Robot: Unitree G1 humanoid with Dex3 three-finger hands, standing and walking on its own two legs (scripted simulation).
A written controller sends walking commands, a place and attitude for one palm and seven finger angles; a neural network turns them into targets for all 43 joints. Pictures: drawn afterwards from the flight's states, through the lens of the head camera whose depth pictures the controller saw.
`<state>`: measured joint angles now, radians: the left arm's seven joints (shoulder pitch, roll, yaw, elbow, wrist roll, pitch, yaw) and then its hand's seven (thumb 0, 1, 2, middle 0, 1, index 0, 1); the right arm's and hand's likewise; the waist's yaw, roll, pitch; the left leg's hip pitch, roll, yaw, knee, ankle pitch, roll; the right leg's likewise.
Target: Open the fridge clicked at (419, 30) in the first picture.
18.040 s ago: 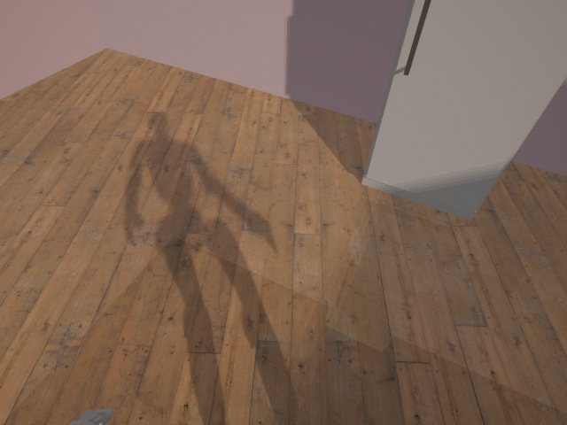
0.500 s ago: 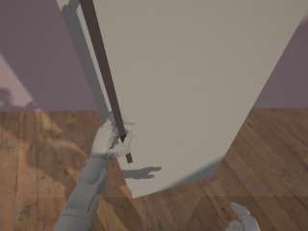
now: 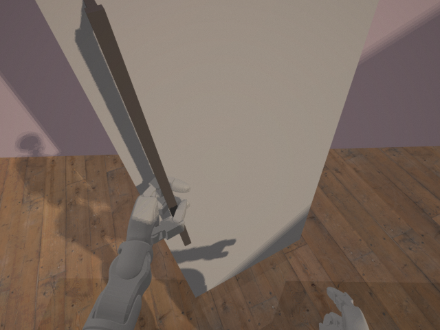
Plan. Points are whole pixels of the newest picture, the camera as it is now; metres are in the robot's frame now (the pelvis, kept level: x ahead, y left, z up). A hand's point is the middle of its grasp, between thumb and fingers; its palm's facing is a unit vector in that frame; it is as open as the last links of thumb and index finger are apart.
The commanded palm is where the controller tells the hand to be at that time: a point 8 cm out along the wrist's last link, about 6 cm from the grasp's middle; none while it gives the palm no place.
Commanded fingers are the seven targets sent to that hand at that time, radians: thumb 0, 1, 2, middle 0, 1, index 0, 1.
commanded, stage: walk backward, drawing the door open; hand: left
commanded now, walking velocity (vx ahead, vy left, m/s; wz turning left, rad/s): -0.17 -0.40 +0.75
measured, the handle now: (156, 167) +0.35 +0.10 +0.15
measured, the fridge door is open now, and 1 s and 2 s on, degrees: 29 60 75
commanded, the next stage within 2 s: stop walking and hold the door back in 1.18 s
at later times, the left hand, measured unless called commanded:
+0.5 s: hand (231, 268) +0.21 -0.01 +0.06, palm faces +0.18 -0.97 -0.17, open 5.8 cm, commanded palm +0.17 +0.03 +0.06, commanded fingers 0.00 0.90 0.90 -0.45 -1.40 -0.45 -1.40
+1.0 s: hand (320, 307) +0.15 -0.14 +0.06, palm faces +0.63 -0.76 -0.17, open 5.8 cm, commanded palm +0.09 -0.12 +0.06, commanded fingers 0.00 0.90 0.90 -0.45 -1.40 -0.45 -1.40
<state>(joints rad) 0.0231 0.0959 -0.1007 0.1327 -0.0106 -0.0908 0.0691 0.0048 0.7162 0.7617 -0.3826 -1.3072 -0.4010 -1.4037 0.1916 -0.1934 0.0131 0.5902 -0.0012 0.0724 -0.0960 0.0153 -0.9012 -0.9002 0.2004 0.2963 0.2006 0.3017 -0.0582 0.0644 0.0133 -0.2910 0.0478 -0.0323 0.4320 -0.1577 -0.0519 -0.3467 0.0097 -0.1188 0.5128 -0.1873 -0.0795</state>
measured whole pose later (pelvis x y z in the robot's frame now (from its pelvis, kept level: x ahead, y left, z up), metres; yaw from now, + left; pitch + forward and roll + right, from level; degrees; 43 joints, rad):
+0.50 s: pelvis -0.05 -0.18 -0.02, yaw +21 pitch -1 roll -1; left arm -0.02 0.11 -0.14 0.01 0.02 -0.08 0.03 0.01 0.71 0.80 -0.41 -1.35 -0.35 -1.40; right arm 0.20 -0.17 -0.01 0.70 0.00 -0.10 -0.08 0.02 -0.90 -0.90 0.20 0.30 0.20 0.30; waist -0.07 0.08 0.11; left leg -0.47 0.11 -0.23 0.62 -0.21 -0.05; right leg -0.32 -0.01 -0.04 0.70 -0.35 0.01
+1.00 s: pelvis +0.01 -0.40 -0.02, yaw +48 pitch -1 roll +2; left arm 0.07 0.12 -0.12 -0.12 0.03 -0.07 0.03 0.01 0.70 0.81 -0.41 -1.35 -0.35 -1.40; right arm 0.15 -0.18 -0.02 0.65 -0.02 -0.12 -0.11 0.02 -0.90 -0.90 0.20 0.30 0.20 0.30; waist -0.06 0.01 0.15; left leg -0.43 0.04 0.10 0.94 -0.50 -0.03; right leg -0.40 -0.10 -0.15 0.73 -0.30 -0.05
